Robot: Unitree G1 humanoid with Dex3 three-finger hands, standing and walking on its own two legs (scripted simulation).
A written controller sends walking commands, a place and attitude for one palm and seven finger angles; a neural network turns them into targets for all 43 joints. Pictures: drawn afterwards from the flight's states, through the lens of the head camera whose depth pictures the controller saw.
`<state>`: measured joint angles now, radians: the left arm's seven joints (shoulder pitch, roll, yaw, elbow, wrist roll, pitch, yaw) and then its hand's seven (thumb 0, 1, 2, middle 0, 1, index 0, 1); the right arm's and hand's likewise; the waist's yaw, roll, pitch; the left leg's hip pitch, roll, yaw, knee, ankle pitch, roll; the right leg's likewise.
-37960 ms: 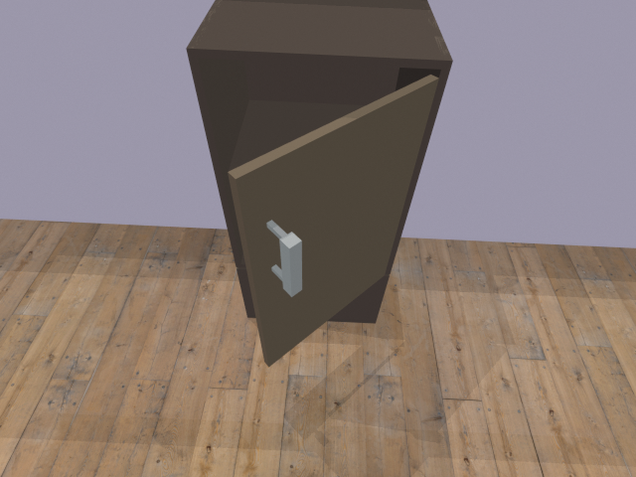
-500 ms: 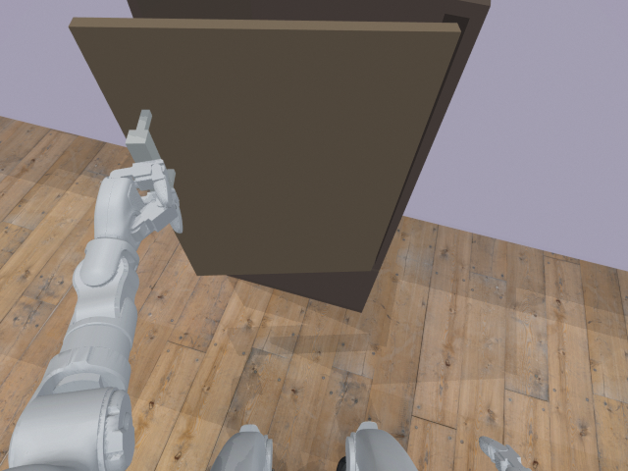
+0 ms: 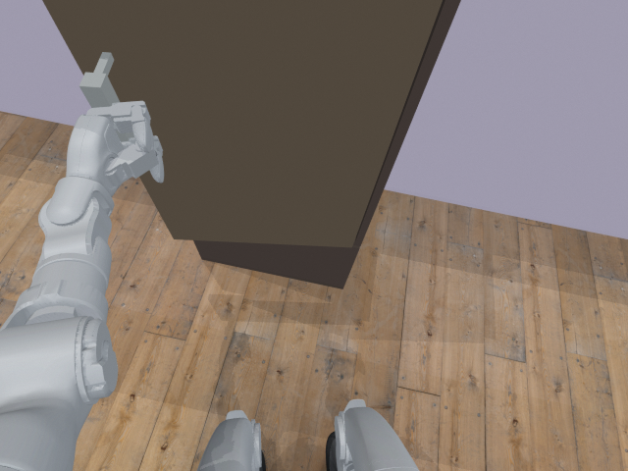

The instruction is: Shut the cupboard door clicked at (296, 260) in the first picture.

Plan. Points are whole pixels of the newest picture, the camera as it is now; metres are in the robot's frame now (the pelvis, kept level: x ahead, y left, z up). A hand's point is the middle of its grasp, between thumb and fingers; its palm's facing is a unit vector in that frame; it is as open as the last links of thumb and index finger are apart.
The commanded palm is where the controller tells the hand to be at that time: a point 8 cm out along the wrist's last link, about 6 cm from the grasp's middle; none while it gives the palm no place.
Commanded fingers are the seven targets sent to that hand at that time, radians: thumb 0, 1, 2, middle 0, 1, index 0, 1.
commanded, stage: push the door shut along its arc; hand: left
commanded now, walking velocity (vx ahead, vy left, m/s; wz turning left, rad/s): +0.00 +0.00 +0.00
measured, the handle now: (119, 109) +0.57 +0.22 +0.07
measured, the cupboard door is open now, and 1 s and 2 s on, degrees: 10 0 0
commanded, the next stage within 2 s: pull the fist back off the door in 1.12 s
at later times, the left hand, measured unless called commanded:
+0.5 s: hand (172, 119) +0.54 +0.15 +0.08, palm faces -0.25 -0.97 -0.02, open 3.1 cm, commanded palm +0.54 +0.19 +0.08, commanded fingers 0.00 0.90 0.90 -1.30 -1.50 -1.30 -1.50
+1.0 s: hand (200, 90) +0.59 +0.12 +0.09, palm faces -0.35 -0.94 -0.02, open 3.0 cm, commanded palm +0.61 +0.14 +0.08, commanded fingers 0.00 0.90 0.90 -1.30 -1.50 -1.30 -1.50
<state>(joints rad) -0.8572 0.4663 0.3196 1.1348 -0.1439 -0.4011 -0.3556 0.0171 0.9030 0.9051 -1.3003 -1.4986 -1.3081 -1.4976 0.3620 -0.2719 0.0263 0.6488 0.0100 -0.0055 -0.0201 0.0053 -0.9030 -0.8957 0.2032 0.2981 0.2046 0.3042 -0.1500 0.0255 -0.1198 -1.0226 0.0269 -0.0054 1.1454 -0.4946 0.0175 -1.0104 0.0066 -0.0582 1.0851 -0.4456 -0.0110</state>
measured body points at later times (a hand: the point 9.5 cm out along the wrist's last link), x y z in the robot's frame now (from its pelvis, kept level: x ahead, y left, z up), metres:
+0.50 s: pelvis -0.01 +0.00 -0.02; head +0.15 +0.02 +0.41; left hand +0.55 +0.20 +0.09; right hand -0.01 -0.27 -0.12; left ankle +0.02 +0.11 -0.65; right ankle +0.04 -0.12 -0.65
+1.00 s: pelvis +0.00 +0.00 -0.03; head +0.19 +0.02 +0.38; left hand +0.60 +0.17 +0.09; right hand -0.05 -0.25 -0.12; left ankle +0.02 +0.11 -0.65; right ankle +0.04 -0.12 -0.65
